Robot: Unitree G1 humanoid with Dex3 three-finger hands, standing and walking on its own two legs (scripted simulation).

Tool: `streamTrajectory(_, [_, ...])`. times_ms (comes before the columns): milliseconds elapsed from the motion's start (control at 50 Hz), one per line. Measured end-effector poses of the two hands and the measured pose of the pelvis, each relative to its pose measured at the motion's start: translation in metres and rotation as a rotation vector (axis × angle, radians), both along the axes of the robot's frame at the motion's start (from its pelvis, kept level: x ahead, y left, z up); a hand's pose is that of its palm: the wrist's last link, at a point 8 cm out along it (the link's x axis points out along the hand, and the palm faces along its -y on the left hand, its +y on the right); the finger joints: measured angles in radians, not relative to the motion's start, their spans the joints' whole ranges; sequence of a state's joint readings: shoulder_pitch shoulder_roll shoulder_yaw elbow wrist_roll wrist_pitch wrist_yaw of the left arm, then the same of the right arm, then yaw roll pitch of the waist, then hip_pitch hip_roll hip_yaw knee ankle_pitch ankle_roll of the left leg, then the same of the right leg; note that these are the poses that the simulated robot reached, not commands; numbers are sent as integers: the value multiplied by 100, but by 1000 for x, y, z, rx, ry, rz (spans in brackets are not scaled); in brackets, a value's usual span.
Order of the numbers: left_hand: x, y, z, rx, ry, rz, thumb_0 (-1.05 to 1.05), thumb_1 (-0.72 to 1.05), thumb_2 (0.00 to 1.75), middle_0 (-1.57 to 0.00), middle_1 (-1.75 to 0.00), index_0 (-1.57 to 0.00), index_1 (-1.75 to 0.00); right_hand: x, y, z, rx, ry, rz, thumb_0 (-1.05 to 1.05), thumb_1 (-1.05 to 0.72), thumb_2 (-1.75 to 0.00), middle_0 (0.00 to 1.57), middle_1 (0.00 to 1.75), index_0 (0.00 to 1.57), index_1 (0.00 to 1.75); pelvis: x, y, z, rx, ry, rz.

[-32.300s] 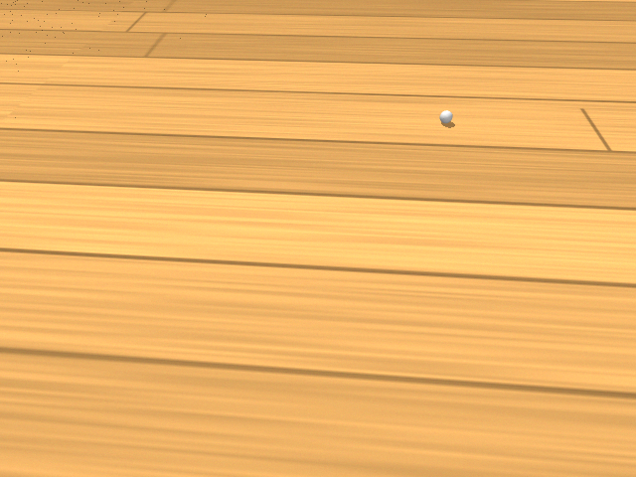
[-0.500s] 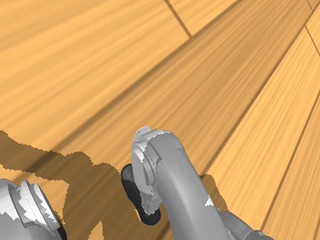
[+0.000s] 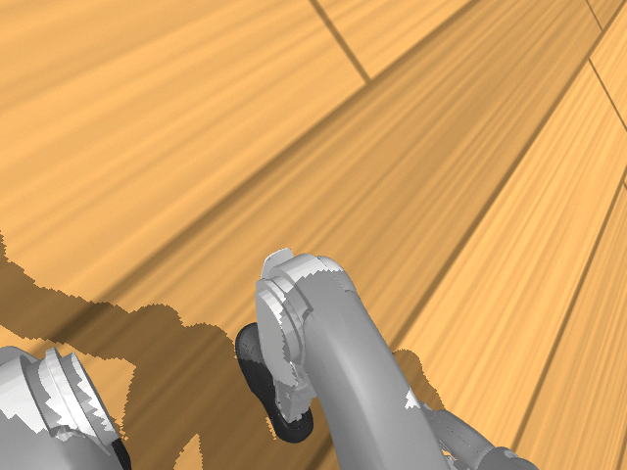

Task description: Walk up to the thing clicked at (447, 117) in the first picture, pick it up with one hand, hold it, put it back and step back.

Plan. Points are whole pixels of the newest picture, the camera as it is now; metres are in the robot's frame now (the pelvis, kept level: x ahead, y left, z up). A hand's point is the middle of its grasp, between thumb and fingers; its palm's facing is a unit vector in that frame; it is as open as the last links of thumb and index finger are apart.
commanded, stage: close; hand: left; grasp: from above
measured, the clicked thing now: out of the picture +0.45 +0.34 -0.27
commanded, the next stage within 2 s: settle in 1.02 s
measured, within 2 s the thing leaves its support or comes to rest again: leaves its support in 1.42 s
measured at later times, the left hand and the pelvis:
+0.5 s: hand out of the picture +0.44 +0.32 -0.26, palm faces -0.42 -0.16 -0.89, open 10.0 cm; pelvis +0.00 +0.00 +0.00, yaw +0 degrees
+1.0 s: hand out of the picture +0.44 +0.33 -0.26, palm faces -0.44 -0.19 -0.88, open 7.9 cm; pelvis +0.00 +0.00 +0.00, yaw +0 degrees
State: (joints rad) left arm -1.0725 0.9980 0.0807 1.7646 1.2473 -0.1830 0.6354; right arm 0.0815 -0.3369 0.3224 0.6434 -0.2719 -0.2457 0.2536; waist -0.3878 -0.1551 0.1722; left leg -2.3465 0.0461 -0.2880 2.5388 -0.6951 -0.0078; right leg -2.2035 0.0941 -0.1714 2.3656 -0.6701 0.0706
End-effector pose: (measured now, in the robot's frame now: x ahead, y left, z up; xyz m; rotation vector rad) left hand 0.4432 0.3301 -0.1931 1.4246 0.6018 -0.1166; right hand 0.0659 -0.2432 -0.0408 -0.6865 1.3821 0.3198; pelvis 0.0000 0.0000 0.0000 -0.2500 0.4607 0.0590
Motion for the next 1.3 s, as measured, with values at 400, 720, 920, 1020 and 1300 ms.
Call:
streamTrajectory(400, [1, -5, -12, -18, -7, -24, 0, 1, 63, -42, -85, -46, -80, -2, 0, 2, -12, 33, 13, 0, -90, -90, 20, 30, 20, 30, 2, 0, -1, -4, -4, 0])
streamTrajectory(720, [4, 1, -7, -3, 6, 37, -1, 20, 50, -56, -72, -64, -67, -6, 1, 1, 17, 26, 3, 0, -91, -90, 20, 30, 20, 30, 1, -1, 1, 2, 0, -2])
streamTrajectory(920, [2, 5, -6, -23, 18, 20, -4, 25, 42, -58, -65, -76, -62, -11, -1, 3, -11, 45, -9, 0, -91, -90, 20, 30, 20, 30, 0, 0, 1, -2, -4, 0])
streamTrajectory(1020, [0, 5, -6, -20, 11, -7, -5, 26, 39, -60, -62, -80, -60, -9, 1, 2, -15, 44, -1, 0, -90, -89, 20, 30, 20, 30, 0, 0, 0, -4, -9, -1])
streamTrajectory(1300, [2, 4, -6, -3, 2, -9, -6, 21, 39, -67, -58, -88, -53, -3, 7, -1, 0, 22, 10, 0, -91, -90, 20, 30, 20, 30, -1, 0, 0, -5, -6, -1])
